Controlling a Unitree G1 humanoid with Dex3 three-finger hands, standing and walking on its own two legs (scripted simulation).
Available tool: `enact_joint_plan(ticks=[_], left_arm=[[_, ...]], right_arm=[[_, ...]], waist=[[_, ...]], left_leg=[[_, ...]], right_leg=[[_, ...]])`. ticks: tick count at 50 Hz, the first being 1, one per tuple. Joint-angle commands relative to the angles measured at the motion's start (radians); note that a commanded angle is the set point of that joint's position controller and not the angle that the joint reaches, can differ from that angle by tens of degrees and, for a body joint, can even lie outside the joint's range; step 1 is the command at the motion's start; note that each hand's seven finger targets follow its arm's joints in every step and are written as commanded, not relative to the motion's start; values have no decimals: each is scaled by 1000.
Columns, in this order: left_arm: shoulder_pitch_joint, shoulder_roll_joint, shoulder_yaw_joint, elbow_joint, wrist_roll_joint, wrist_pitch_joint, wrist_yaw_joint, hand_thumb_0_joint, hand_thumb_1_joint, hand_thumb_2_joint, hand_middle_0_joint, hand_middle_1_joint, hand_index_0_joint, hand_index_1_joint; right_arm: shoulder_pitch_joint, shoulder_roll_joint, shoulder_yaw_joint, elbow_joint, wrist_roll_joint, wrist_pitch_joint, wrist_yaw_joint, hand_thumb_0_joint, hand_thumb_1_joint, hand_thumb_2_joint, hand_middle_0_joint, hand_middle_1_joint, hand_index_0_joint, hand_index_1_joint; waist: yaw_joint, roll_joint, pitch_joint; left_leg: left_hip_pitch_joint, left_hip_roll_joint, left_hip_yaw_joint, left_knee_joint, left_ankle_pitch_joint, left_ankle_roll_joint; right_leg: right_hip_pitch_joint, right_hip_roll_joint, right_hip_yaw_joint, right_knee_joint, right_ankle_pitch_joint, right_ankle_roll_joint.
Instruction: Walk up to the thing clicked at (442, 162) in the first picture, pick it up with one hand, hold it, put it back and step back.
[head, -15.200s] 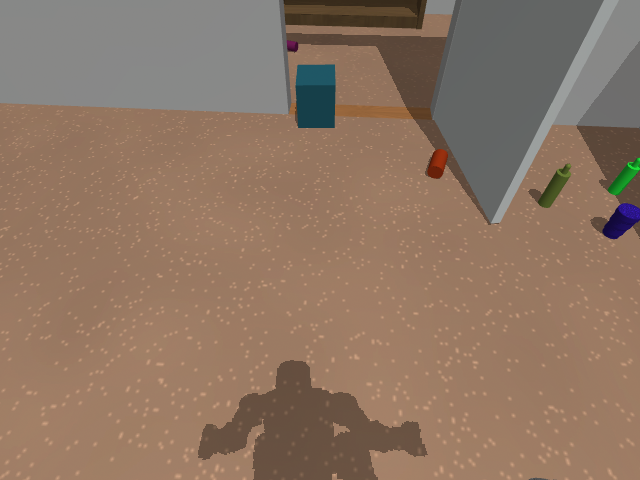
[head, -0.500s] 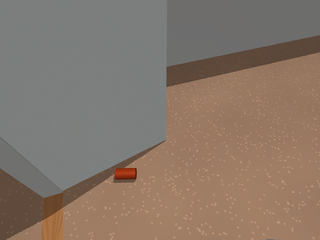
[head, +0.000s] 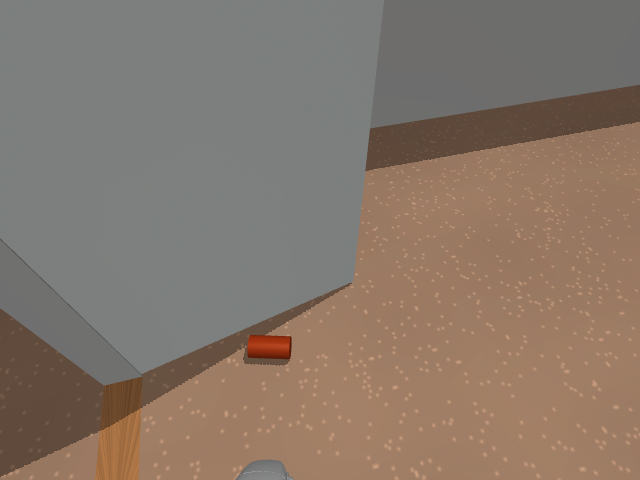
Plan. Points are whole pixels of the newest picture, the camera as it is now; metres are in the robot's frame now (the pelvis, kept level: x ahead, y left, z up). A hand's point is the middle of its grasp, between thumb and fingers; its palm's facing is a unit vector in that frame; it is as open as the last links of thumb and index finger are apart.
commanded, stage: walk up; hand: left
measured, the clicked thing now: (270, 347) +0.58 +0.21 -0.74
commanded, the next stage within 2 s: none
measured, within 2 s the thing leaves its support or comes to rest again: neither
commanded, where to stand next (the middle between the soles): +0.12 +0.00 m, yaw -2 degrees
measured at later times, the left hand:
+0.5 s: hand (167, 413) +0.22 +0.27 -0.17, palm faces -0.10 -0.92 -0.38, open 7.4 cm
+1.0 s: hand (179, 416) +0.22 +0.25 -0.17, palm faces -0.03 -0.94 -0.35, open 7.4 cm
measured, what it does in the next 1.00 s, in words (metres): walks ahead: left foot, then right foot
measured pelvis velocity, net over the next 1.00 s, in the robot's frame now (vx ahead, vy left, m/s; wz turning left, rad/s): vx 0.10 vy -0.01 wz -0.04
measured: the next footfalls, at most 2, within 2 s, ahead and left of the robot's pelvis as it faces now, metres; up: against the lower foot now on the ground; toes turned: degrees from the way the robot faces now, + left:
left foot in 0.04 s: +0.12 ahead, +0.16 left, +0.00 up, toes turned +2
right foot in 0.46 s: +0.13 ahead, -0.15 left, +0.00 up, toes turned -4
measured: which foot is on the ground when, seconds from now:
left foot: up 0.00-0.02, down 0.04-0.48, up 0.50-0.72, down 0.74-1.00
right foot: down 0.00-0.06, up 0.08-0.44, down 0.46-1.00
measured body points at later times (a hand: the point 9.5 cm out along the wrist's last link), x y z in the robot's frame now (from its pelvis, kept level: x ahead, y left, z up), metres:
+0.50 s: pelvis +0.10 +0.00 -0.03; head +0.15 +0.00 +0.42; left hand +0.23 +0.32 -0.14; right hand +0.15 -0.32 -0.15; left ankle +0.08 +0.15 -0.73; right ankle +0.16 -0.13 -0.74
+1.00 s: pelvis +0.10 -0.01 -0.02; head +0.15 +0.00 +0.43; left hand +0.22 +0.30 -0.14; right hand +0.18 -0.33 -0.13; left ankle +0.10 +0.12 -0.74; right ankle +0.10 -0.16 -0.74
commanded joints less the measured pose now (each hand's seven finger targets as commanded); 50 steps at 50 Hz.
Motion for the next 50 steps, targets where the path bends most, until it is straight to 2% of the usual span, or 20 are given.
enact_joint_plan(ticks=[1, 2, 3, 4, 5, 10, 17, 22, 23, 24, 25, 26, 29, 33, 36, 38, 39, 40, 46, 50], left_arm=[[-184, 205, 32, -157, -7, -10, 2, 0, 900, 900, -200, -300, -200, -300], [-130, 142, 11, -167, -5, 0, 2, 0, 900, 900, -200, -300, -200, -300], [-76, 79, -10, -170, -9, 6, 7, 0, 900, 900, -200, -300, -200, -300], [-5, 143, 7, -149, -17, 20, 17, 0, 900, 900, -200, -300, -200, -300], [-1, 225, 26, -129, -21, 24, 21, 0, 900, 900, -200, -300, -200, -300], [76, 230, 33, -91, -24, 34, 17, 0, 900, 900, -200, -300, -200, -300], [-68, 171, 19, -169, -29, 54, 14, 0, 900, 900, -200, -300, -200, -300], [-59, 187, 26, -159, -24, 44, 17, 0, 900, 900, -200, -300, -200, -300], [-44, 256, 42, -165, -21, 35, 23, 0, 900, 900, -200, -300, -200, -300], [-37, 298, 54, -180, -21, 26, 28, 0, 900, 900, -200, -300, -200, -300], [-79, 291, 41, -200, -27, 24, 33, 0, 900, 900, -200, -300, -200, -300], [-113, 288, 40, -206, -26, 30, 37, 0, 900, 900, -200, -300, -200, -300], [-192, 231, 22, -225, -23, 36, 51, 0, 900, 900, -200, -300, -200, -300], [-155, 217, 14, -217, -15, 30, 57, 0, 900, 900, -200, -300, -200, -300], [-222, 226, 10, -226, -44, 42, 54, 0, 900, 900, -200, -300, -200, -300], [-225, 145, -11, -241, -64, 51, 48, 0, 900, 900, -200, -300, -200, -300], [-233, 171, -1, -221, -57, 61, 54, 0, 900, 900, -200, -300, -200, -300], [-249, 204, 11, -210, -43, 62, 57, 0, 900, 900, -200, -300, -200, -300], [-219, 144, 0, -154, -49, 26, 34, 0, 900, 900, -200, -300, -200, -300], [-173, 218, 2, -99, -28, -6, 55, 0, 900, 900, -200, -300, -200, -300]], right_arm=[[182, -148, -64, -19, -3, -38, -27, 0, -900, -900, 200, 300, 200, 300], [243, -185, -75, -8, -6, -43, -41, 0, -900, -900, 200, 300, 200, 300], [283, -265, -87, -19, -18, -51, -55, 0, -900, -900, 200, 300, 200, 300], [162, -323, -89, -85, -14, -58, -62, 0, -900, -900, 200, 300, 200, 300], [72, -361, -92, -114, 8, -59, -60, 0, -900, -900, 200, 300, 200, 300], [49, -244, -53, -148, 21, -87, -83, 0, -900, -900, 200, 300, 200, 300], [48, -242, -42, -186, 34, -70, -110, 0, -900, -900, 200, 300, 200, 300], [7, -221, -25, -212, 57, -27, -108, 0, -900, -900, 200, 300, 200, 300], [29, -185, -15, -216, 66, -25, -107, 0, -900, -900, 200, 300, 200, 300], [44, -130, 4, -223, 73, -18, -107, 0, -900, -900, 200, 300, 200, 300], [61, -139, 4, -208, 67, 1, -123, 0, -900, -900, 200, 300, 200, 300], [53, -165, -4, -190, 66, 5, -127, 0, -900, -900, 200, 300, 200, 300], [77, -165, 2, -148, 72, -4, -116, 0, -900, -900, 200, 300, 200, 300], [31, -148, 18, -142, 55, -14, -108, 0, -900, -900, 200, 300, 200, 300], [84, -137, 11, -107, 34, -29, -107, 0, -900, -900, 200, 300, 200, 300], [10, -251, -16, -134, 6, -43, -110, 0, -900, -900, 200, 300, 200, 300], [-74, -305, -21, -153, 23, -44, -103, 0, -900, -900, 200, 300, 200, 300], [-102, -310, -26, -158, 24, -47, -100, 0, -900, -900, 200, 300, 200, 300], [-103, -197, 12, -138, 35, -39, -98, 0, -900, -900, 200, 300, 200, 300], [-105, -146, 31, -152, 61, -16, -91, 0, -900, -900, 200, 300, 200, 300]], waist=[[-131, -76, 0], [-143, 67, -23], [-149, 287, -26], [-88, 197, -3], [-69, 147, 67], [-14, 96, 51], [-30, 133, -6], [-8, 71, -90], [5, -90, -145], [19, -276, -165], [3, -260, -175], [-4, -258, -140], [-37, -229, -131], [-3, -206, -167], [-64, -165, -163], [-31, 75, -115], [-30, 164, -78], [-39, 165, -45], [-13, 155, -128], [-15, -5, -215]], left_leg=[[375, -86, 113, -148, 206, -35], [470, -40, 34, -200, 108, -22], [398, 170, -305, -368, -168, 44], [228, 313, -595, -525, -440, 143], [89, 346, -627, -555, -514, 209], [152, 212, -217, -387, 160, 153], [131, 200, -9, -185, 843, 170], [87, 100, 31, 41, 609, 93], [47, 34, 75, 202, 457, 46], [-95, -98, 90, 400, -51, 7], [-69, -83, 3, 461, -303, 13], [-29, -62, -18, 454, -330, 6], [-53, -71, -29, 405, -222, 1], [-33, -72, 5, 111, -149, -12], [136, -85, 22, -238, 176, -4], [195, 155, -316, -298, 441, 69], [91, 284, -427, -303, 474, 203], [16, 320, -452, -289, 507, 268], [252, 73, -104, -83, 732, 97], [46, -3, -59, -21, 369, 19]], right_leg=[[-418, -72, 27, 110, -312, -121], [-511, -13, -4, 317, -335, -108], [-582, 86, 6, 588, -401, -81], [-561, 77, 130, 705, -335, -68], [-486, 25, 185, 731, -303, -69], [-452, -13, 193, 672, -126, -32], [-289, -9, 68, 440, -60, -20], [-106, 26, 15, 171, 163, -64], [-42, -77, 136, 129, 446, -110], [24, -255, 405, 73, 626, -208], [-43, -337, 486, 67, 593, -319], [-128, -324, 481, 61, 509, -326], [-120, -200, 257, 129, 477, -249], [-39, -199, 246, 193, 566, -242], [-138, -189, 212, 299, 496, -179], [-344, -45, 113, 421, 173, -56], [-322, 31, 72, 480, -253, -32], [-277, 1, 120, 568, -319, -27], [-209, 22, 20, 181, -64, -36], [78, -143, 221, 101, 403, -92]])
